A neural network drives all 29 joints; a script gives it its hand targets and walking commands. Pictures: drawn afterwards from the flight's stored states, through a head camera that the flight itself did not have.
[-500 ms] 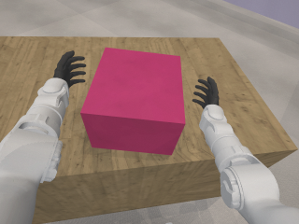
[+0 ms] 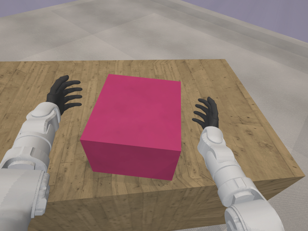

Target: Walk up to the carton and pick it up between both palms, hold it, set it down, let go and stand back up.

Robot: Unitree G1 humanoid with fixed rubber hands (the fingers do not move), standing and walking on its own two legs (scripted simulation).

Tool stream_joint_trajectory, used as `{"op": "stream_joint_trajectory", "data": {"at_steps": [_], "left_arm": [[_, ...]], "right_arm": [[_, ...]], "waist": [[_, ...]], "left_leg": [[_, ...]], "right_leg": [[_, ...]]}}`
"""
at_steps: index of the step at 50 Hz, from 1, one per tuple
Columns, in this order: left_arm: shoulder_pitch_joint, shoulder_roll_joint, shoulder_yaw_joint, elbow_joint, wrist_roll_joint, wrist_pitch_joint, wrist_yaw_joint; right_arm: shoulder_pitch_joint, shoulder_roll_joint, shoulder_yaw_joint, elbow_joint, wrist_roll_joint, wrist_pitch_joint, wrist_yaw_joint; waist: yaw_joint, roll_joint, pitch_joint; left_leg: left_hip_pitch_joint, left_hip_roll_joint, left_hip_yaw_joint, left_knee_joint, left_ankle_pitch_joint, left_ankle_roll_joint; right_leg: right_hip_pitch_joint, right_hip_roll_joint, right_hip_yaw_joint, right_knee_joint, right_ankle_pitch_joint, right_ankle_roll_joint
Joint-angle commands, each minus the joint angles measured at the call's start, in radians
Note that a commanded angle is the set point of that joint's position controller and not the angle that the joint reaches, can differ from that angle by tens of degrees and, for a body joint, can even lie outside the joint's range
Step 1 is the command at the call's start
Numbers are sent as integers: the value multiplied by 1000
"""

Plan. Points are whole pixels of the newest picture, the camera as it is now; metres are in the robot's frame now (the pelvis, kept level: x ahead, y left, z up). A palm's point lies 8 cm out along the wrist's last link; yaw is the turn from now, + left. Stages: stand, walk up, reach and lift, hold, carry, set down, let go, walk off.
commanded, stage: set down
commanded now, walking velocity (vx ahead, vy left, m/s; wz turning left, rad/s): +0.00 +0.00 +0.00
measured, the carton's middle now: (138, 124) +0.47 -0.01 -0.01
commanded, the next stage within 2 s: none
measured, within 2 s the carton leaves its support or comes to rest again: neither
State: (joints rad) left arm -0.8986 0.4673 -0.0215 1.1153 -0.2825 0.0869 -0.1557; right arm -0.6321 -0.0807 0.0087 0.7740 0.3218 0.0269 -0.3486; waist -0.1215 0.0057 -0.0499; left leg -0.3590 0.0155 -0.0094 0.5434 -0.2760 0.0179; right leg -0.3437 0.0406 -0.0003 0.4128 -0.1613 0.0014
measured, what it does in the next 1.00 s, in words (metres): stands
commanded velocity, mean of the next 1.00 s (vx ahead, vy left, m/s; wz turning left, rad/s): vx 0.00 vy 0.00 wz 0.00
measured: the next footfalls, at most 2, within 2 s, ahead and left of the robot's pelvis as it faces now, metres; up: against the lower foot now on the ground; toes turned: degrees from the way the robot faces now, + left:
none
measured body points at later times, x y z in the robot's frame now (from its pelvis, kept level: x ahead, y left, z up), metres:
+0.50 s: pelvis +0.00 +0.02 +0.00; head +0.02 +0.05 +0.45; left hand +0.37 +0.24 +0.06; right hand +0.30 -0.18 +0.05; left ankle +0.00 +0.10 -0.74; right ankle +0.03 -0.12 -0.74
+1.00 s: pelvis +0.00 +0.04 +0.00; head -0.01 +0.05 +0.45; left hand +0.25 +0.28 +0.02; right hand +0.22 -0.17 +0.02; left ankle +0.00 +0.10 -0.74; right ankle +0.03 -0.12 -0.74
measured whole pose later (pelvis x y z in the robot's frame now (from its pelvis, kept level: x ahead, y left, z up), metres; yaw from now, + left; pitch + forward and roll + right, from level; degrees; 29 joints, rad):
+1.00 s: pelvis +0.00 +0.04 +0.00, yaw -2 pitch -7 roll -3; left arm 0.09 0.42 -0.03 0.23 -0.32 0.05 -0.14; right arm 0.24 -0.04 -0.04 0.05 0.19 0.08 -0.27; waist 0.04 0.02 0.12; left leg -0.08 -0.01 0.07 0.51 -0.30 0.08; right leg -0.08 0.01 0.05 0.38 -0.17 0.04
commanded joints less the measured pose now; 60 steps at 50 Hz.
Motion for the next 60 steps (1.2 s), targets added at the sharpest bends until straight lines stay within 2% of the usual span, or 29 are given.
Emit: {"op": "stream_joint_trajectory", "data": {"at_steps": [1,5,6,8,12,17,19,22,25,28,32,34,37,41,42,44,47,49,51,52,53,54,55,56,58,60], "left_arm": [[-283,201,94,-409,37,22,-20],[-127,200,150,-545,64,44,-20],[-101,196,157,-556,79,55,-21],[-54,190,156,-629,80,62,-22],[-1,198,162,-710,49,39,-19],[84,189,161,-782,43,9,-9],[85,187,145,-808,26,9,-3],[166,170,132,-839,26,23,2],[241,151,122,-849,25,42,-1],[347,132,121,-881,41,60,-3],[466,109,119,-933,42,69,-14],[535,100,121,-960,36,53,-18],[567,113,107,-1021,9,9,-6],[616,132,94,-1066,-20,-70,10],[639,141,93,-1085,-32,-84,13],[691,133,75,-1088,-36,-89,19],[727,170,87,-1094,-52,-111,12],[771,177,99,-1124,-54,-125,14],[785,172,88,-1110,-55,-137,13],[456,190,-9,-1040,-162,-149,23],[595,161,-26,-1004,-175,-174,51],[602,150,-41,-1005,-177,-171,54],[641,144,-22,-1014,-148,-174,57],[661,157,-11,-1022,-138,-173,54],[741,190,32,-1033,-110,-167,41],[799,186,87,-1016,-47,-151,22]], "right_arm": [[-251,-102,11,-388,9,-50,-27],[-111,-72,34,-507,9,-40,-30],[-86,-70,34,-511,4,-37,-29],[-36,-73,19,-562,-3,-41,-27],[32,-59,19,-652,-18,-34,-17],[136,-44,10,-689,-32,-14,12],[144,-51,-13,-697,-43,-4,21],[204,-55,-22,-708,-58,3,28],[262,-57,-27,-709,-69,19,34],[321,-73,-33,-740,-80,17,43],[437,-63,-29,-758,-87,29,45],[489,-60,-30,-807,-98,26,49],[523,-53,-56,-870,-122,10,62],[591,-44,-81,-929,-160,-6,77],[613,-28,-67,-941,-153,-9,80],[640,-33,-61,-944,-146,-13,88],[692,-11,-47,-971,-143,4,85],[726,-1,-40,-974,-139,13,88],[737,5,-45,-983,-148,12,91],[375,-70,-103,-1023,-200,35,88],[526,-48,-62,-973,-207,65,98],[501,-53,-85,-989,-209,70,103],[597,-47,-66,-951,-210,66,106],[609,-37,-64,-957,-206,56,103],[682,-10,-43,-925,-189,45,85],[750,5,-21,-872,-164,38,68]], "waist": [[3,72,-517],[28,45,-456],[36,60,-432],[42,81,-421],[55,78,-416],[84,143,-390],[80,168,-348],[91,187,-314],[91,166,-258],[107,168,-205],[103,124,-93],[116,111,-61],[119,95,-56],[117,125,-44],[128,129,-39],[129,138,-3],[136,132,3],[156,135,22],[154,134,15],[54,80,-63],[86,129,-17],[76,110,-37],[91,127,-41],[95,113,-50],[117,92,-46],[140,115,-26]], "left_leg": [[372,-23,54,-38,524,-102],[340,-26,62,-74,514,-77],[346,-22,64,-76,523,-79],[379,-15,71,-76,537,-89],[368,-11,78,-75,500,-79],[402,6,72,-80,483,-90],[404,13,67,-89,427,-90],[429,26,60,-84,466,-97],[426,33,55,-109,424,-91],[429,45,45,-116,458,-94],[416,48,43,-128,468,-89],[384,52,38,-149,432,-86],[350,52,39,-158,397,-80],[222,74,16,-200,194,-58],[214,69,21,-194,205,-52],[198,77,8,-199,202,-52],[174,63,17,-199,149,-40],[169,64,15,-204,149,-37],[156,64,13,-207,122,-36],[23,108,-100,-247,-156,-1],[-64,155,-128,-299,-275,51],[-75,169,-136,-306,-269,50],[-47,168,-111,-301,-242,56],[-7,153,-97,-286,-164,37],[105,104,-58,-234,74,-12],[217,77,-43,-175,276,-36]], "right_leg": [[307,-24,-3,-50,517,43],[389,-40,16,-49,597,51],[386,-37,14,-50,592,50],[357,-29,3,-63,541,42],[333,-35,14,-73,469,29],[279,-27,7,-89,329,3],[229,-23,2,-102,230,-10],[218,-10,-5,-105,199,-22],[228,-6,-8,-115,158,-25],[245,7,-17,-117,144,-35],[267,14,-16,-125,124,-41],[290,19,-17,-123,103,-43],[286,12,-16,-108,92,-44],[334,7,-4,-68,37,-44],[339,0,6,-65,33,-48],[332,1,8,-64,21,-54],[341,-18,29,-68,-4,-52],[342,-23,33,-64,-24,-56],[340,-25,32,-62,-36,-56],[384,-39,52,-1,-66,-60],[465,-24,37,26,-30,-58],[496,-23,39,27,17,-57],[489,-26,37,19,21,-55],[474,-41,50,5,32,-59],[421,-68,66,-26,42,-70],[389,-67,62,-54,80,-77]]}}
